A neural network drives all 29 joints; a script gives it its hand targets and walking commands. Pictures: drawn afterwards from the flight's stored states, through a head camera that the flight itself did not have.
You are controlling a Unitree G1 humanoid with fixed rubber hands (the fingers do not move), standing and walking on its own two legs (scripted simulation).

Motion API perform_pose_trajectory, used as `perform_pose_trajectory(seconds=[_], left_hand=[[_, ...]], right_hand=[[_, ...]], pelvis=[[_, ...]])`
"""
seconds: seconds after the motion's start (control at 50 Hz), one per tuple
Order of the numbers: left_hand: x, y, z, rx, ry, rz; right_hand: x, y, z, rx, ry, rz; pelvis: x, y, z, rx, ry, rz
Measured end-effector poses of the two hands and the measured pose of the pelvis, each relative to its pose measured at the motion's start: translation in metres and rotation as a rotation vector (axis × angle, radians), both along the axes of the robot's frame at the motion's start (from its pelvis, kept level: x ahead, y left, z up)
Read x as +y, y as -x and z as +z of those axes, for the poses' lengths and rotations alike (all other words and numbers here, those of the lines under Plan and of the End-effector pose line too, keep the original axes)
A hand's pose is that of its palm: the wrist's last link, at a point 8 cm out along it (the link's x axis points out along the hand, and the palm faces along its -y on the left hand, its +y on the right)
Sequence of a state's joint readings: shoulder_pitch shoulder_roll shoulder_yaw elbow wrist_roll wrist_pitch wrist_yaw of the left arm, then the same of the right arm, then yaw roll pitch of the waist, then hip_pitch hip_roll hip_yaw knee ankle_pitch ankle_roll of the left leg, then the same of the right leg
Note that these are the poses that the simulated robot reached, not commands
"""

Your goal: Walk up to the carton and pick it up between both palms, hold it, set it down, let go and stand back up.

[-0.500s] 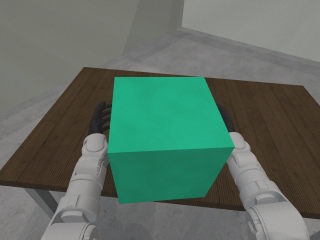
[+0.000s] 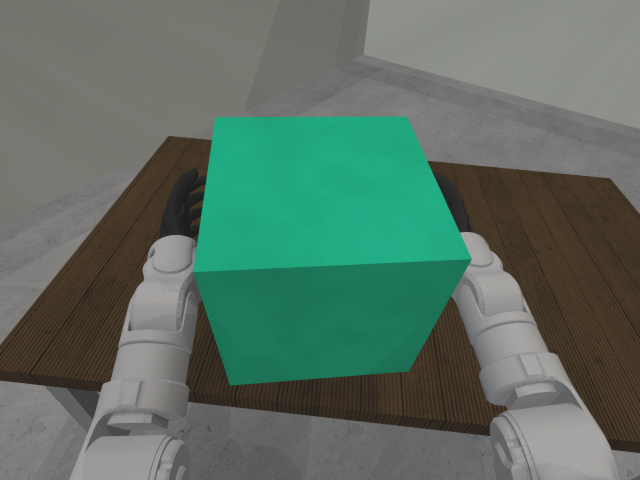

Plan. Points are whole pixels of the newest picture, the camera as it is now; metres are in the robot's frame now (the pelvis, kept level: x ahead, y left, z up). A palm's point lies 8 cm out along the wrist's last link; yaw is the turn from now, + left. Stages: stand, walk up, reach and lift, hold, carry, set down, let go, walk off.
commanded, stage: reach and lift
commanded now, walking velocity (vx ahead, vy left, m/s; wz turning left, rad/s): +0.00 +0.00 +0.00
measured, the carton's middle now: (317, 252) +0.40 +0.02 +0.12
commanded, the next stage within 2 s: hold in 1.72 s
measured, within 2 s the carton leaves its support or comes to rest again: neither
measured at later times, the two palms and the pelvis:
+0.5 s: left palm (164, 226) +0.35 +0.19 +0.19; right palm (461, 236) +0.37 -0.14 +0.18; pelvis -0.02 +0.00 +0.00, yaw +0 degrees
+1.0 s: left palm (157, 205) +0.36 +0.20 +0.22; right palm (467, 213) +0.37 -0.14 +0.22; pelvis -0.01 +0.01 +0.00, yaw +1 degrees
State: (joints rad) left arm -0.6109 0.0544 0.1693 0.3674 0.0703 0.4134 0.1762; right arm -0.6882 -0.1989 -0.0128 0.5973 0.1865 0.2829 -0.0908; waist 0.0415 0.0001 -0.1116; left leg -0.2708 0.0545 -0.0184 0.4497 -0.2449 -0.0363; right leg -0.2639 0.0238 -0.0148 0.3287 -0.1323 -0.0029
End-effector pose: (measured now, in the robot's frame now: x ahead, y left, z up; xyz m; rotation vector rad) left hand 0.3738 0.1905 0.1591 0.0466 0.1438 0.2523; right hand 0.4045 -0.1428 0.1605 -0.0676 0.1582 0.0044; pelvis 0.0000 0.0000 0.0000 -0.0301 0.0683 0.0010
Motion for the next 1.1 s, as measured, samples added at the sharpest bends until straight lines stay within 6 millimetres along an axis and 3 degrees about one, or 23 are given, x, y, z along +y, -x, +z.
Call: perform_pose_trajectory(seconds=[0.36, 0.62, 0.8, 1.1], left_hand=[[-0.002, 0.026, 0.028, 0.021, -0.006, -0.021], [0.006, 0.017, 0.043, 0.022, -0.009, -0.025], [0.009, 0.008, 0.041, 0.036, 0.014, -0.047], [0.006, 0.025, 0.063, 0.021, 0.017, -0.051]], right_hand=[[-0.002, 0.034, 0.018, 0.018, -0.016, -0.025], [0.006, 0.025, 0.034, 0.020, -0.055, -0.034], [0.008, 0.021, 0.041, 0.033, -0.058, -0.066], [0.006, 0.039, 0.061, 0.020, -0.071, -0.073]], pelvis=[[0.004, 0.018, 0.000, -0.052, 0.000, 0.003], [0.007, 0.019, 0.000, -0.054, -0.001, 0.005], [0.013, 0.013, 0.000, -0.048, 0.000, 0.008], [0.013, 0.018, 0.000, -0.075, 0.000, 0.009]])
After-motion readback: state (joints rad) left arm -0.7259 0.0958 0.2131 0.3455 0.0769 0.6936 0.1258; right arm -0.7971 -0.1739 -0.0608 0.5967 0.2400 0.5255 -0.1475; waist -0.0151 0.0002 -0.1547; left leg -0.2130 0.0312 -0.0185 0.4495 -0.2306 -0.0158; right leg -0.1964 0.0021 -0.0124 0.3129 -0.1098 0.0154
